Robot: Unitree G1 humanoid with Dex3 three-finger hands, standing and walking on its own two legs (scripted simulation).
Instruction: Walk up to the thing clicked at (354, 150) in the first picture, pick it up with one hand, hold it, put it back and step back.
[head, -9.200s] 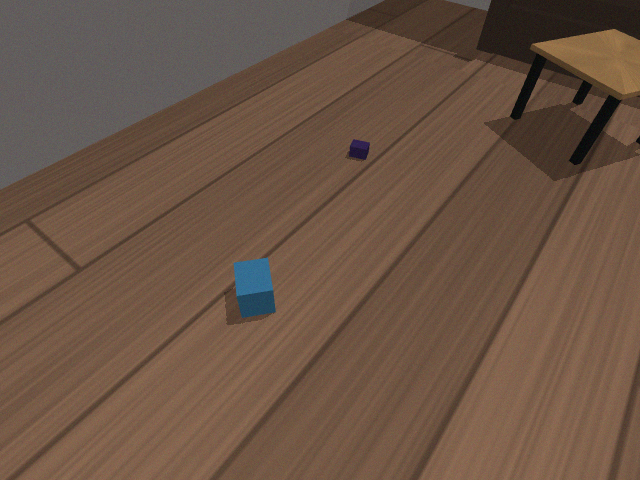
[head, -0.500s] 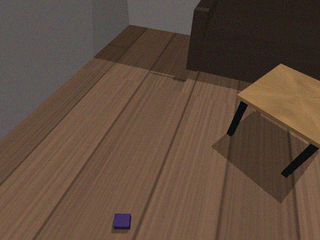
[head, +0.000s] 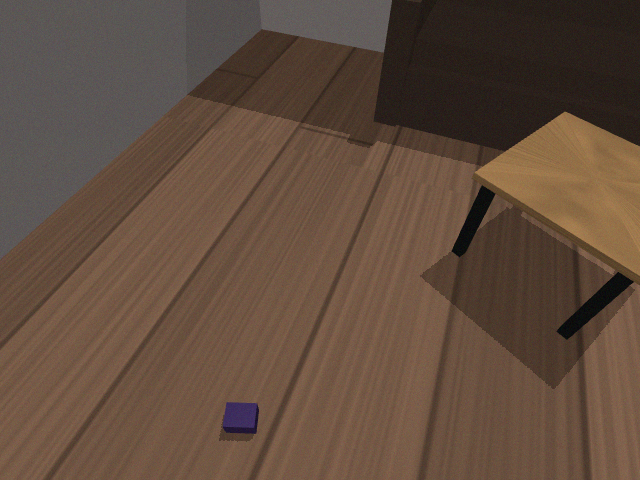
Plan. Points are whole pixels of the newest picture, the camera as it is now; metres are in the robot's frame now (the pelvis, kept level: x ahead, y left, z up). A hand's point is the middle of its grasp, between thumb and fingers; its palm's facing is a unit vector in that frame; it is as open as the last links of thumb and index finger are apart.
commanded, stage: walk up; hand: left
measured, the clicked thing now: (241, 418) +0.41 +0.21 -0.75
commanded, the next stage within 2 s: stand in 0.92 s
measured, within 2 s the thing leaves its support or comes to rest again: neither
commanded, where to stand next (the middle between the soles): +0.02 -0.01 m, yaw -1 degrees
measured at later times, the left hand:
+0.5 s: hand out of the picture +0.08 +0.26 -0.16, palm faces -0.01 -0.95 -0.32, open 7.4 cm
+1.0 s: hand out of the picture +0.08 +0.25 -0.16, palm faces -0.02 -0.95 -0.32, open 7.4 cm
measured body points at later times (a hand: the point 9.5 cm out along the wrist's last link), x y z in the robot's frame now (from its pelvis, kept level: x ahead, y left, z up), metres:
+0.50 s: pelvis +0.00 +0.00 +0.00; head +0.03 +0.01 +0.45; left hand +0.08 +0.31 -0.14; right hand +0.08 -0.30 -0.13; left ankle +0.04 +0.14 -0.74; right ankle +0.00 -0.12 -0.74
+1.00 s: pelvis +0.01 +0.00 +0.00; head +0.02 +0.00 +0.45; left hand +0.08 +0.30 -0.13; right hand +0.09 -0.31 -0.13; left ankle +0.04 +0.14 -0.74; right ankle +0.00 -0.12 -0.74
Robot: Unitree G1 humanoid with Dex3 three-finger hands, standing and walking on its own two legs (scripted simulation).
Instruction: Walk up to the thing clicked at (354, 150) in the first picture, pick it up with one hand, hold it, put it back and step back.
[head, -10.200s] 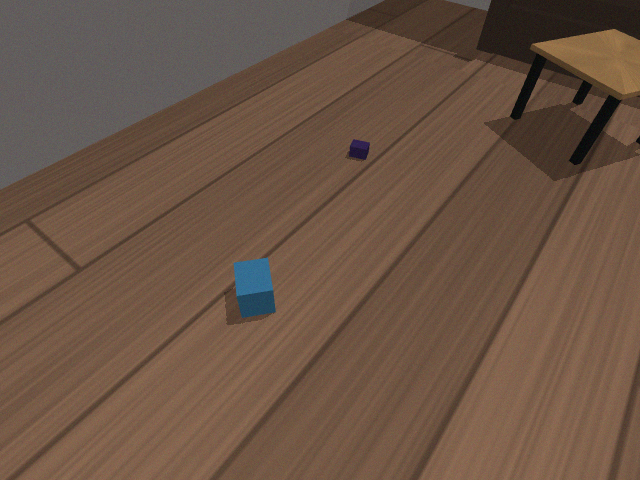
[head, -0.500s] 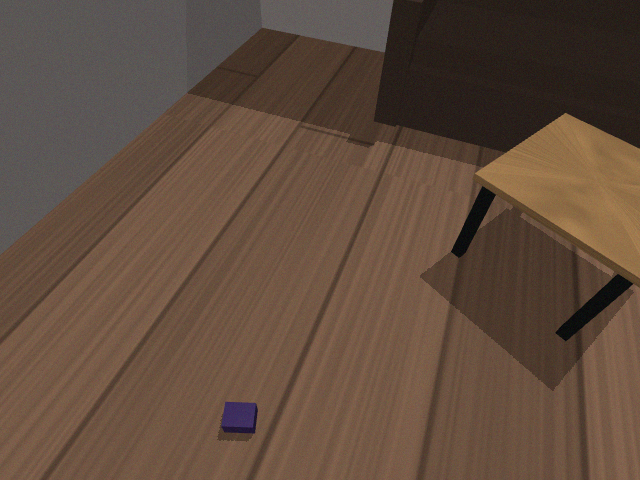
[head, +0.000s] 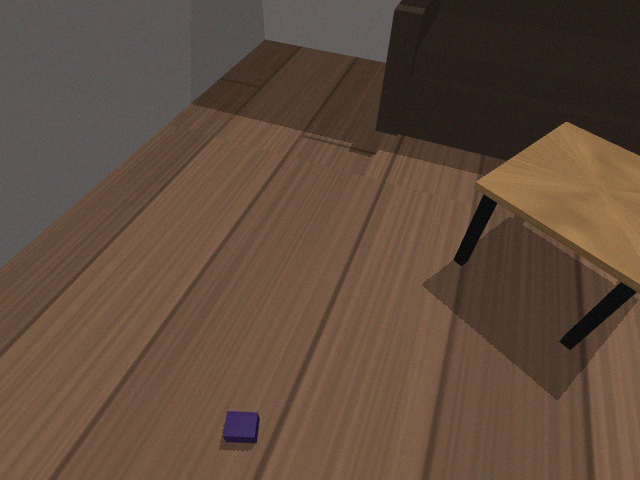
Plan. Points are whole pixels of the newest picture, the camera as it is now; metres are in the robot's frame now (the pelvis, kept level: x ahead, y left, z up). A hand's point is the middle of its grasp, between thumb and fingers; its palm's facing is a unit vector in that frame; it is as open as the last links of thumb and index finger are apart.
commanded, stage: stand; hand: left
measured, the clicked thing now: (241, 427) +0.40 +0.21 -0.75
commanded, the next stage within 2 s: none
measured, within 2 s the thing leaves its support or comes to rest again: neither
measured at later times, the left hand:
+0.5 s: hand out of the picture +0.11 +0.27 -0.15, palm faces -0.04 -0.94 -0.34, open 7.4 cm
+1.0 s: hand out of the picture +0.11 +0.27 -0.15, palm faces -0.04 -0.94 -0.34, open 7.4 cm
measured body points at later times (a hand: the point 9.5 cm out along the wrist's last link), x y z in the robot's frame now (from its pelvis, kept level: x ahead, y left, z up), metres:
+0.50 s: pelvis +0.04 +0.01 +0.00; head +0.05 +0.02 +0.45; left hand +0.11 +0.31 -0.13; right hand +0.11 -0.29 -0.13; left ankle +0.03 +0.14 -0.74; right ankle +0.00 -0.12 -0.74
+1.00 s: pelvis +0.04 +0.01 +0.00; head +0.05 +0.01 +0.45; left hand +0.11 +0.31 -0.13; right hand +0.12 -0.29 -0.13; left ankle +0.03 +0.14 -0.74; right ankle +0.00 -0.12 -0.74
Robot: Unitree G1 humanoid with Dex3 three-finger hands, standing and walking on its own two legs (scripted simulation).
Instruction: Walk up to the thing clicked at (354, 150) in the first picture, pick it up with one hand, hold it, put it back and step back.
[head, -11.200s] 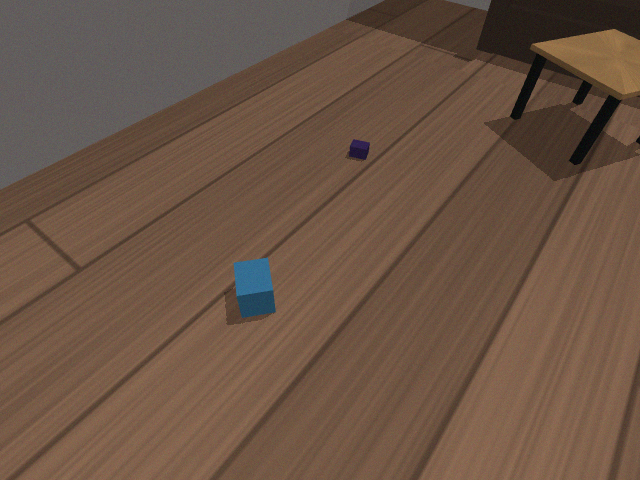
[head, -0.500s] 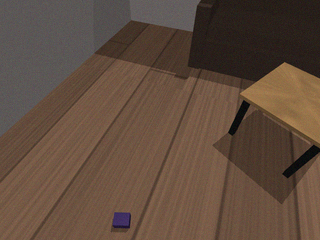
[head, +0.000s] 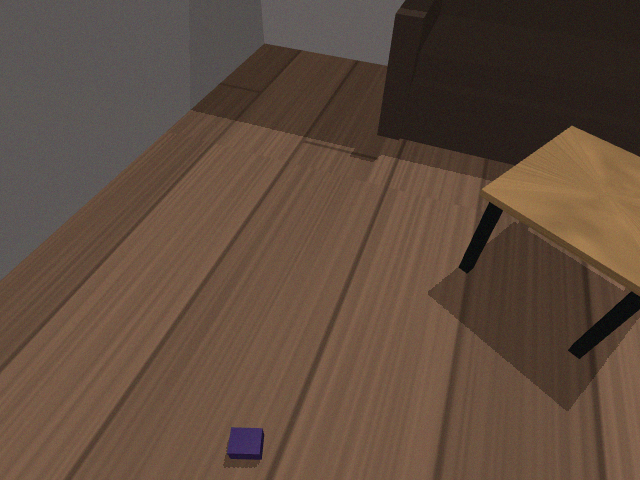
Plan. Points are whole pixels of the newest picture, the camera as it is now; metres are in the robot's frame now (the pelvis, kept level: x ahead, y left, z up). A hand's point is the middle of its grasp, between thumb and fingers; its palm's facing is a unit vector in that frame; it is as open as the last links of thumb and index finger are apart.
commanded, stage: stand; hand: left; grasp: from above
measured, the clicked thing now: (246, 443) +0.36 +0.20 -0.75
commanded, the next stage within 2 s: rise first in 1.12 s
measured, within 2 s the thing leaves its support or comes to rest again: neither
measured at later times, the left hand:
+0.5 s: hand out of the picture +0.05 +0.25 -0.16, palm faces -0.03 -0.94 -0.34, open 7.4 cm
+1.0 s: hand out of the picture +0.05 +0.25 -0.16, palm faces -0.04 -0.94 -0.34, open 7.4 cm
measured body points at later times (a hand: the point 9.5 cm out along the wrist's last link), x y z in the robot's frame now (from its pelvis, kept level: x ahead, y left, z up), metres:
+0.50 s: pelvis -0.01 +0.00 +0.00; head -0.01 +0.00 +0.45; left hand +0.05 +0.30 -0.13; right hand +0.06 -0.30 -0.13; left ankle -0.01 +0.13 -0.75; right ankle -0.04 -0.13 -0.75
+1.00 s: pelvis -0.01 +0.00 +0.00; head +0.00 +0.00 +0.45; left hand +0.05 +0.30 -0.13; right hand +0.06 -0.30 -0.13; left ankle -0.01 +0.13 -0.75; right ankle -0.04 -0.13 -0.75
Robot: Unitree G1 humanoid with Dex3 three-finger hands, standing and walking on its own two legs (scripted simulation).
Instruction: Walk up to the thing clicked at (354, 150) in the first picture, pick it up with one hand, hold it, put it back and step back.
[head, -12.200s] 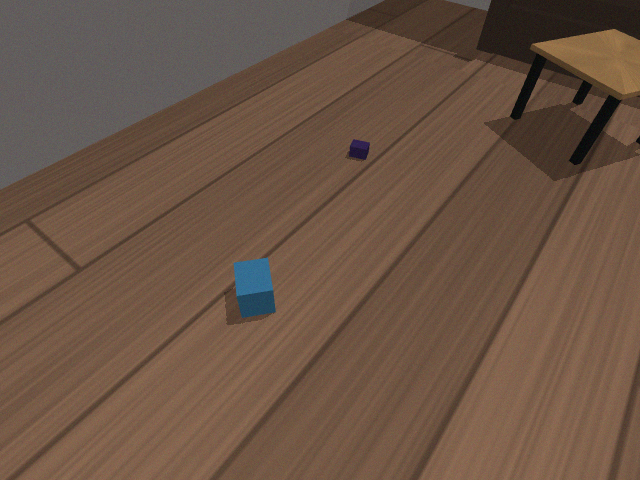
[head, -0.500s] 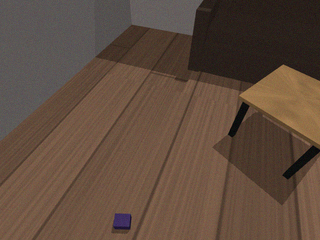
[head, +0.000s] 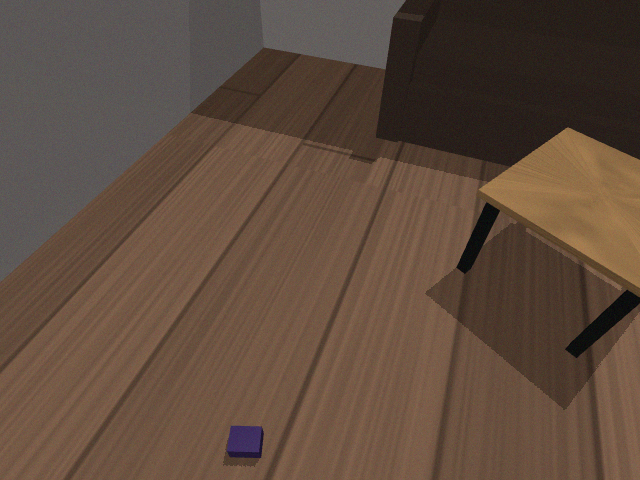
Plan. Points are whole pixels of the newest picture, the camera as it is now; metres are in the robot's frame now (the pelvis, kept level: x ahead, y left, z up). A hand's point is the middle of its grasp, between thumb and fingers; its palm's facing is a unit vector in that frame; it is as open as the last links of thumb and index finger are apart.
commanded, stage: stand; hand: left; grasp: from above
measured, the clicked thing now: (245, 441) +0.37 +0.20 -0.75
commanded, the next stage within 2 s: rise first in 0.12 s
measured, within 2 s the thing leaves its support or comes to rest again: neither
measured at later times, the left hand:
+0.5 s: hand out of the picture +0.16 +0.25 -0.17, palm faces -0.05 -0.94 -0.35, open 9.5 cm
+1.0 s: hand out of the picture +0.12 +0.26 -0.25, palm faces -0.20 -0.86 -0.47, open 13.7 cm
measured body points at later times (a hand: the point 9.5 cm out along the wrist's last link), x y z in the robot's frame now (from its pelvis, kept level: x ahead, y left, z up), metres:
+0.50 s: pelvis -0.01 +0.00 -0.02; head +0.05 +0.01 +0.42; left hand +0.16 +0.30 -0.15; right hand +0.08 -0.27 -0.14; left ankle +0.01 +0.13 -0.75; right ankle -0.03 -0.13 -0.75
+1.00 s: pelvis -0.02 +0.01 -0.11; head +0.09 +0.02 +0.33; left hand +0.13 +0.30 -0.22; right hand +0.15 -0.25 -0.20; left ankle +0.01 +0.13 -0.75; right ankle -0.03 -0.13 -0.75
